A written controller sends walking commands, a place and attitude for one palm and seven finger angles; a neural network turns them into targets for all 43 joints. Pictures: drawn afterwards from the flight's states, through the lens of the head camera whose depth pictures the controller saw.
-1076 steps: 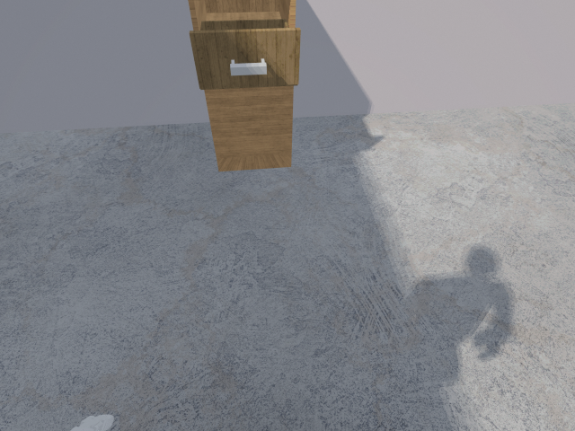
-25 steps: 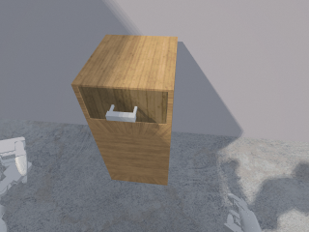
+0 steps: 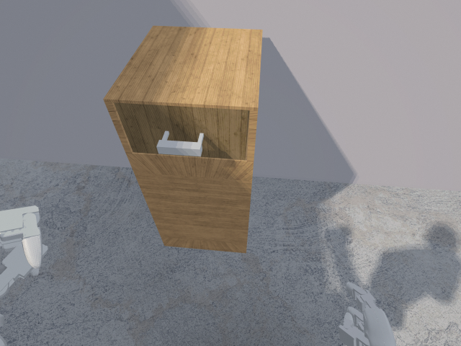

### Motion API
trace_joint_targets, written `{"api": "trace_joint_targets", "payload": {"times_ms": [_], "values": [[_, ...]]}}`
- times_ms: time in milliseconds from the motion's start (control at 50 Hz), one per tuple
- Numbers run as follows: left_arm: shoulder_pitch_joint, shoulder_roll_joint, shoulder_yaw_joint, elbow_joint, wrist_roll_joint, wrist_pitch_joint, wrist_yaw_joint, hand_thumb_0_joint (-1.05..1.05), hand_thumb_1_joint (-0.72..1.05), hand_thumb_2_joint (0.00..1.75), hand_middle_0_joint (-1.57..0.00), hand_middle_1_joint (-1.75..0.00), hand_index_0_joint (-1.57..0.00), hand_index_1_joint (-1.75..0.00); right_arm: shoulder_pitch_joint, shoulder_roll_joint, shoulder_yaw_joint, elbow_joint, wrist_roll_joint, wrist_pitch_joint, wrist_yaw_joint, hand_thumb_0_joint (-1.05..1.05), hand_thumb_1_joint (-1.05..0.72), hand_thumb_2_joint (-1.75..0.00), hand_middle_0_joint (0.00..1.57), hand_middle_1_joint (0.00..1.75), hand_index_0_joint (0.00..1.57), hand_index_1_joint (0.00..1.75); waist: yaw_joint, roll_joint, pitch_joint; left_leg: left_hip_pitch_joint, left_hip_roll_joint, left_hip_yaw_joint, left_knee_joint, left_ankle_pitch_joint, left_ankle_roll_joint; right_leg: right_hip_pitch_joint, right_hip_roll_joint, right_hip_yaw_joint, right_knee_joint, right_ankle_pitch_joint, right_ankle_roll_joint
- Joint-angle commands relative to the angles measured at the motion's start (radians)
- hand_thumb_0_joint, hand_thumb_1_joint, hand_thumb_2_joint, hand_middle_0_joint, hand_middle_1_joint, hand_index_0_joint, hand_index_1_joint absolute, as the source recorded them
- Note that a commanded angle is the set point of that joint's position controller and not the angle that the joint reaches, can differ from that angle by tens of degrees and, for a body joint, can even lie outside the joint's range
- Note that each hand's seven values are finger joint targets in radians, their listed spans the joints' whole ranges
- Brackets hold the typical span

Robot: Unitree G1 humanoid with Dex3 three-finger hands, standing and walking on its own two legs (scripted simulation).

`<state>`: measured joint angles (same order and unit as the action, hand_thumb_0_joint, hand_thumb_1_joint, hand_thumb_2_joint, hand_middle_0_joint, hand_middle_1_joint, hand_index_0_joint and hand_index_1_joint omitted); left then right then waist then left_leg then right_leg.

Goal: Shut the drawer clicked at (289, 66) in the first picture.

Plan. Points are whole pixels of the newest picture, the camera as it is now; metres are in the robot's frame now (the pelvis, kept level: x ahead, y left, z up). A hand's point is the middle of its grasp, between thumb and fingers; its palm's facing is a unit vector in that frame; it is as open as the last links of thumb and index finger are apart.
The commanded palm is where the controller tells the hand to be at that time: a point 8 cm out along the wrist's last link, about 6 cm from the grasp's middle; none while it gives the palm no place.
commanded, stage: step back with the hand held close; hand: left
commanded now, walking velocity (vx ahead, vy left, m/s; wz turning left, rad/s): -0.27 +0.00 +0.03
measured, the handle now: (181, 141) +0.60 +0.18 -0.04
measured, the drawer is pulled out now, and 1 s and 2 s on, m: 0.00 0.00 0.00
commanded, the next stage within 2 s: stop stepping back and stand still in 1.02 s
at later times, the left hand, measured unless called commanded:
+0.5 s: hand (30, 276) +0.16 +0.24 +0.17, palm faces +0.35 -0.78 -0.51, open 3.2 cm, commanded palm +0.08 +0.28 +0.19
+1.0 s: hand out of the picture +0.08 +0.24 +0.17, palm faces +0.34 -0.80 -0.49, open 3.2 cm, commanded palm +0.00 +0.28 +0.19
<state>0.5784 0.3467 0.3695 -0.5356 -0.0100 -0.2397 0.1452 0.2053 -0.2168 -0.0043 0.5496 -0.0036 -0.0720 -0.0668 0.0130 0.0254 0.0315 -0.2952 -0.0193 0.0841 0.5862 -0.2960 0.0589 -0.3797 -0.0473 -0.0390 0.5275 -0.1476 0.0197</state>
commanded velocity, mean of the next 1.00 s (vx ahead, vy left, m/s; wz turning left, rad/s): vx -0.38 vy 0.00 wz -0.01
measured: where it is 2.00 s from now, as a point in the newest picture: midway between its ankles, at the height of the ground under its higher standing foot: outside the picture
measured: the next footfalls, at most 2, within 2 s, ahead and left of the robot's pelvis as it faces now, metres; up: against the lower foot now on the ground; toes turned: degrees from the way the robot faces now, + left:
right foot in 1.22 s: -0.18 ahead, -0.14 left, +0.00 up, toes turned -2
left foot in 1.40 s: -0.15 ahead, +0.08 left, +0.00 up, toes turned +0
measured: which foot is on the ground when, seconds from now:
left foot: down 0.00-1.00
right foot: down 0.00-0.96, up 0.98-1.00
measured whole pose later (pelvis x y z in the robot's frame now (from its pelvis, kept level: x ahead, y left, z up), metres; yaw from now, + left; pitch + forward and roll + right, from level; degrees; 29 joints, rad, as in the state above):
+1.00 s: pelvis -0.12 -0.01 +0.00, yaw +3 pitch +3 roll -1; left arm 0.61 0.45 0.42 -0.60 -0.03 -0.28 0.13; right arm 0.16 -0.21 -0.04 0.58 -0.01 -0.05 -0.08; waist -0.03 -0.04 0.02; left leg -0.40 -0.02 -0.01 0.56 -0.20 0.04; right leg -0.44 0.04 0.07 0.59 -0.21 0.02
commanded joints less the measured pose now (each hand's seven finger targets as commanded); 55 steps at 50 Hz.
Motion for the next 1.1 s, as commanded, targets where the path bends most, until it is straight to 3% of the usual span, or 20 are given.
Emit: {"api": "trace_joint_targets", "payload": {"times_ms": [0, 120, 200, 260, 340, 400, 440, 520, 580, 660, 740, 780, 820, 860, 900, 920, 960, 980, 1000, 1080], "values": [[-0.007, 0.194, 0.128, -0.227, -0.003, -0.075, 0.026, 0.0, 0.9, 0.9, -1.4, -1.6, -1.4, -1.6, -0.071, -0.128, -0.058, -0.152, 0.0, -0.055, -0.009, 0.0, -0.9, -0.9, 0.2, 0.3, 0.2, 0.3, -0.024, -0.048, -0.086, -0.208, 0.084, -0.159, -0.193, -0.202, 0.013, 0.19, -0.05, 0.17, -0.114, -0.131, -0.044], [0.007, 0.19, 0.148, -0.238, 0.013, -0.089, 0.03, 0.0, 0.9, 0.9, -1.4, -1.6, -1.4, -1.6, -0.082, -0.134, -0.062, -0.164, 0.006, -0.072, -0.013, 0.0, -0.9, -0.9, 0.2, 0.3, 0.2, 0.3, -0.014, 0.091, -0.104, -0.433, 0.172, -0.225, -0.331, -0.277, 0.054, 0.424, 0.039, 0.084, 0.129, 0.072, -0.006], [0.004, 0.2, 0.163, -0.24, 0.008, -0.09, 0.022, 0.0, 0.9, 0.9, -1.4, -1.6, -1.4, -1.6, -0.074, -0.132, -0.072, -0.155, 0.004, -0.073, -0.011, 0.0, -0.9, -0.9, 0.2, 0.3, 0.2, 0.3, -0.017, 0.003, -0.101, -0.412, 0.121, -0.179, -0.221, -0.172, 0.037, 0.394, 0.0, 0.152, 0.089, 0.222, -0.023], [-0.003, 0.206, 0.15, -0.25, -0.003, -0.088, 0.016, 0.0, 0.9, 0.9, -1.4, -1.6, -1.4, -1.6, -0.069, -0.128, -0.076, -0.14, -0.001, -0.062, -0.003, 0.0, -0.9, -0.9, 0.2, 0.3, 0.2, 0.3, -0.026, -0.084, -0.116, -0.279, 0.059, -0.136, -0.094, -0.139, 0.004, 0.239, -0.084, 0.247, -0.061, 0.144, -0.062], [0.023, 0.221, 0.157, -0.246, -0.011, -0.098, 0.025, 0.0, 0.9, 0.9, -1.4, -1.6, -1.4, -1.6, -0.073, -0.117, -0.079, -0.124, -0.001, -0.039, 0.004, 0.0, -0.9, -0.9, 0.2, 0.3, 0.2, 0.3, -0.033, -0.117, -0.128, -0.14, 0.043, -0.125, -0.04, -0.147, -0.006, 0.063, -0.116, 0.242, -0.183, -0.134, -0.077], [0.044, 0.222, 0.168, -0.261, -0.002, -0.114, 0.031, 0.0, 0.9, 0.9, -1.4, -1.6, -1.4, -1.6, -0.08, -0.133, -0.079, -0.135, 0.0, -0.037, -0.001, 0.0, -0.9, -0.9, 0.2, 0.3, 0.2, 0.3, -0.039, 0.001, -0.127, -0.232, 0.11, -0.198, -0.189, -0.225, 0.027, 0.13, -0.026, 0.148, -0.073, -0.147, -0.035], [0.039, 0.219, 0.187, -0.271, 0.016, -0.121, 0.031, 0.0, 0.9, 0.9, -1.4, -1.6, -1.4, -1.6, -0.104, -0.147, -0.079, -0.152, 0.003, -0.054, -0.01, 0.0, -0.9, -0.9, 0.2, 0.3, 0.2, 0.3, -0.027, 0.154, -0.124, -0.493, 0.237, -0.316, -0.375, -0.367, 0.091, 0.365, 0.083, 0.075, 0.22, 0.0, 0.002], [0.039, 0.217, 0.199, -0.279, 0.015, -0.12, 0.015, 0.0, 0.9, 0.9, -1.4, -1.6, -1.4, -1.6, -0.097, -0.136, -0.093, -0.143, -0.007, -0.086, -0.014, 0.0, -0.9, -0.9, 0.2, 0.3, 0.2, 0.3, -0.01, 0.108, -0.124, -0.451, 0.272, -0.306, -0.31, -0.128, 0.094, 0.342, 0.115, 0.093, 0.288, -0.074, 0.001], [0.045, 0.19, 0.152, -0.297, -0.008, -0.136, -0.003, 0.0, 0.9, 0.9, -1.4, -1.6, -1.4, -1.6, -0.081, -0.133, -0.078, -0.101, -0.021, -0.105, -0.007, 0.0, -0.9, -0.9, 0.2, 0.3, 0.2, 0.3, -0.019, 0.089, -0.139, -0.215, 0.219, -0.247, -0.2, 0.23, 0.056, 0.223, 0.081, 0.11, 0.106, 0.068, -0.016], [0.023, 0.217, 0.14, -0.323, -0.022, -0.139, -0.009, 0.0, 0.9, 0.9, -1.4, -1.6, -1.4, -1.6, -0.066, -0.123, -0.072, -0.068, -0.031, -0.1, 0.001, 0.0, -0.9, -0.9, 0.2, 0.3, 0.2, 0.3, -0.026, 0.092, -0.311, 0.143, 0.178, -0.153, -0.101, 0.65, 0.006, 0.108, 0.044, 0.132, 0.044, 0.244, -0.01], [0.062, 0.251, 0.182, -0.289, -0.037, -0.121, -0.013, 0.0, 0.9, 0.9, -1.4, -1.6, -1.4, -1.6, -0.103, -0.107, -0.077, -0.109, -0.014, -0.059, 0.001, 0.0, -0.9, -0.9, 0.2, 0.3, 0.2, 0.3, -0.03, -0.052, -0.26, 0.011, 0.104, -0.1, -0.04, 0.247, -0.017, 0.099, -0.035, 0.239, -0.081, 0.285, -0.029], [0.065, 0.268, 0.194, -0.264, -0.041, -0.112, -0.004, 0.0, 0.9, 0.9, -1.4, -1.6, -1.4, -1.6, -0.099, -0.082, -0.08, -0.115, -0.002, -0.036, 0.0, 0.0, -0.9, -0.9, 0.2, 0.3, 0.2, 0.3, -0.036, -0.183, -0.216, -0.028, 0.011, -0.068, 0.113, 0.001, -0.059, 0.018, -0.185, 0.375, -0.225, 0.242, -0.112], [0.076, 0.258, 0.199, -0.221, -0.048, -0.089, 0.011, 0.0, 0.9, 0.9, -1.4, -1.6, -1.4, -1.6, -0.12, -0.065, -0.08, -0.105, -0.002, -0.012, -0.002, 0.0, -0.9, -0.9, 0.2, 0.3, 0.2, 0.3, -0.019, -0.217, -0.194, -0.089, -0.001, -0.119, 0.337, -0.122, -0.068, -0.021, -0.256, 0.39, -0.276, 0.205, -0.185], [0.069, 0.223, 0.167, -0.205, -0.042, -0.079, 0.006, 0.0, 0.9, 0.9, -1.4, -1.6, -1.4, -1.6, -0.129, -0.059, -0.058, -0.114, -0.008, 0.001, -0.005, 0.0, -0.9, -0.9, 0.2, 0.3, 0.2, 0.3, -0.026, -0.163, -0.155, -0.099, 0.033, -0.135, 0.156, -0.093, -0.061, 0.029, -0.205, 0.301, -0.193, 0.346, -0.16], [0.077, 0.216, 0.143, -0.224, -0.037, -0.078, 0.003, 0.0, 0.9, 0.9, -1.4, -1.6, -1.4, -1.6, -0.115, -0.084, -0.053, -0.098, -0.006, 0.011, -0.019, 0.0, -0.9, -0.9, 0.2, 0.3, 0.2, 0.3, -0.045, -0.061, -0.155, 0.035, 0.044, -0.107, -0.166, 0.119, -0.04, 0.011, -0.079, 0.182, -0.082, 0.254, -0.065], [0.044, 0.221, 0.133, -0.276, -0.03, -0.093, -0.002, 0.0, 0.9, 0.9, -1.4, -1.6, -1.4, -1.6, -0.129, -0.121, -0.066, -0.115, -0.005, -0.005, -0.025, 0.0, -0.9, -0.9, 0.2, 0.3, 0.2, 0.3, -0.033, 0.115, -0.161, -0.008, 0.166, -0.238, -0.271, 0.238, 0.012, 0.037, 0.035, 0.115, 0.038, 0.112, -0.011], [0.047, 0.229, 0.134, -0.283, -0.022, -0.107, -0.008, 0.0, 0.9, 0.9, -1.4, -1.6, -1.4, -1.6, -0.105, -0.117, -0.081, -0.126, -0.002, -0.052, -0.021, 0.0, -0.9, -0.9, 0.2, 0.3, 0.2, 0.3, -0.03, 0.203, -0.217, -0.136, 0.319, -0.361, -0.358, 0.195, 0.096, 0.139, 0.129, 0.084, 0.318, -0.218, 0.008], [0.057, 0.241, 0.169, -0.304, -0.02, -0.102, -0.005, 0.0, 0.9, 0.9, -1.4, -1.6, -1.4, -1.6, -0.098, -0.124, -0.082, -0.132, -0.02, -0.077, -0.017, 0.0, -0.9, -0.9, 0.2, 0.3, 0.2, 0.3, -0.018, 0.258, -0.21, -0.189, 0.366, -0.412, -0.375, 0.141, 0.136, 0.112, 0.124, 0.111, 0.465, -0.281, 0.002], [0.048, 0.236, 0.164, -0.328, -0.027, -0.096, 0.002, 0.0, 0.9, 0.9, -1.4, -1.6, -1.4, -1.6, -0.072, -0.11, -0.079, -0.111, -0.026, -0.091, -0.013, 0.0, -0.9, -0.9, 0.2, 0.3, 0.2, 0.3, -0.023, 0.179, -0.185, -0.113, 0.362, -0.388, -0.323, 0.297, 0.141, 0.022, 0.105, 0.131, 0.467, -0.311, -0.005], [0.057, 0.193, 0.1, -0.353, -0.037, -0.086, 0.006, 0.0, 0.9, 0.9, -1.4, -1.6, -1.4, -1.6, -0.061, -0.109, -0.068, -0.073, -0.024, -0.129, 0.011, 0.0, -0.9, -0.9, 0.2, 0.3, 0.2, 0.3, -0.015, 0.159, -0.204, 0.108, 0.306, -0.265, -0.25, 0.537, 0.078, -0.007, 0.079, 0.063, 0.231, -0.314, -0.005]]}}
